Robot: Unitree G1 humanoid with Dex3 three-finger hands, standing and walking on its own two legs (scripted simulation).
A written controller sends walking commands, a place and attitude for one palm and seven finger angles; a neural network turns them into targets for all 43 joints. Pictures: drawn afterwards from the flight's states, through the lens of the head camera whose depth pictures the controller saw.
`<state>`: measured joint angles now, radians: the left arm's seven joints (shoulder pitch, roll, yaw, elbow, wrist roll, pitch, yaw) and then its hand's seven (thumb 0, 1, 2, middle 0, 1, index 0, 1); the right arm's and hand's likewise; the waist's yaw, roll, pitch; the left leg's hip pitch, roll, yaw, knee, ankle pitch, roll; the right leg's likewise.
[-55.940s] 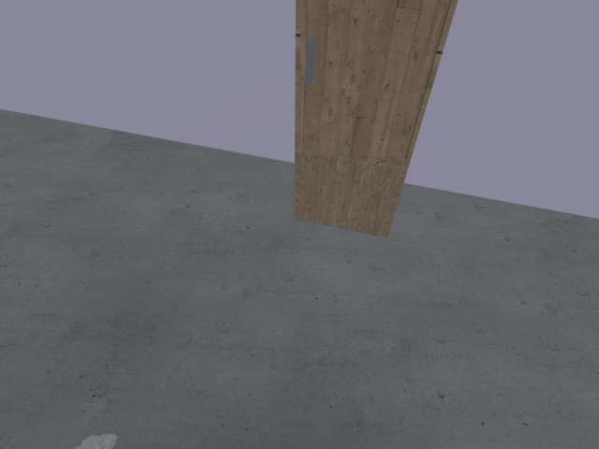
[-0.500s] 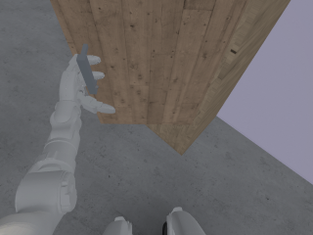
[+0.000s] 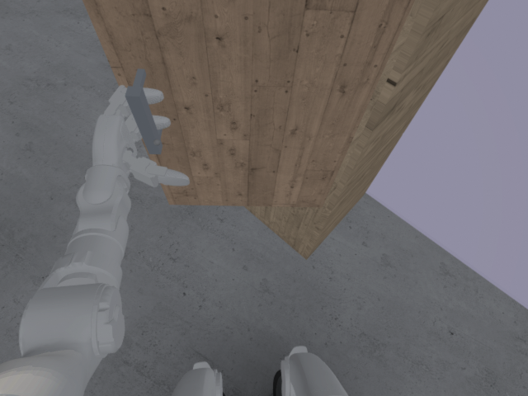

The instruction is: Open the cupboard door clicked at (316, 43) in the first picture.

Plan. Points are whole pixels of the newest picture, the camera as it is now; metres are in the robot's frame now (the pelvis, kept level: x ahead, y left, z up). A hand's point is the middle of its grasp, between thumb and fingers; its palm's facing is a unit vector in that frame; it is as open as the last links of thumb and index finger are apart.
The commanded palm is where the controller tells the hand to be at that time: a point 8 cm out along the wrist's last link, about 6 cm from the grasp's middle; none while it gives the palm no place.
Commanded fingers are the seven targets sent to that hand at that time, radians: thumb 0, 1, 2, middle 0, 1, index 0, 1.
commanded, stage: close the thumb around the handle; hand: left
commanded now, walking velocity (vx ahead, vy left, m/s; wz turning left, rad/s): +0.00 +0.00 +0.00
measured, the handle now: (148, 114) +0.54 +0.15 +0.07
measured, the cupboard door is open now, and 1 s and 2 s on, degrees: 43 47 84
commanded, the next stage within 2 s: pull the door open along its arc in 0.60 s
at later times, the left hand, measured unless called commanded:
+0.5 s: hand (158, 143) +0.48 +0.13 +0.07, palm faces -0.05 -1.00 -0.02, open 6.0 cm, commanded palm +0.45 +0.18 +0.07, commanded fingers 0.00 0.90 0.90 -0.40 -1.35 -0.40 -1.35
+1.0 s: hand (158, 157) +0.45 +0.13 +0.07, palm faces -0.07 -1.00 -0.01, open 5.7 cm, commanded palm +0.40 +0.19 +0.07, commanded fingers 0.00 0.90 0.90 -0.40 -1.35 -0.40 -1.35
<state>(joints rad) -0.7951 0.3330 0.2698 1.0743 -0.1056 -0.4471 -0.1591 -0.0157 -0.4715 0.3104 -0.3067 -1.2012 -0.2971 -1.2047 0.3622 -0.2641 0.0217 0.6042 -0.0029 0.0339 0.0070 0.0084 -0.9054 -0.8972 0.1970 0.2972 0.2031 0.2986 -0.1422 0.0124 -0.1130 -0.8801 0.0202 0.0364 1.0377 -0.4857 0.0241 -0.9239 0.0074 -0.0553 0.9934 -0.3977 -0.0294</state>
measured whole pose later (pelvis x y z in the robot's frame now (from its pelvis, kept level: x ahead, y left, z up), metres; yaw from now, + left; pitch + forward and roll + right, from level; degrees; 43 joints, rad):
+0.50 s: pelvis +0.00 +0.01 +0.00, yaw +0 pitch +19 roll -1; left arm -0.79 0.31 0.25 1.08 -0.10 -0.45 -0.13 0.00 0.67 0.80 -0.39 -1.32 -0.36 -1.33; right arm 0.37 -0.26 0.03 0.61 -0.01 0.04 0.02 0.01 -0.91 -0.90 0.20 0.30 0.20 0.30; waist -0.14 0.02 -0.12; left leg -0.88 0.01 0.04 1.04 -0.49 0.03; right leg -0.92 0.00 -0.05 0.99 -0.40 -0.02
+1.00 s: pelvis +0.01 +0.01 +0.01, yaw -1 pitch +18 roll -1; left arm -0.58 0.26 0.23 0.84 -0.14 -0.41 -0.14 0.00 0.75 0.78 -0.37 -1.35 -0.35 -1.35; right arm 0.38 -0.26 0.01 0.56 0.01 0.06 0.03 0.01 -0.91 -0.90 0.20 0.30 0.20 0.30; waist -0.11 0.02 -0.13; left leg -0.81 0.02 0.06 0.99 -0.49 0.03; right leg -0.87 0.01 -0.03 0.95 -0.39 -0.02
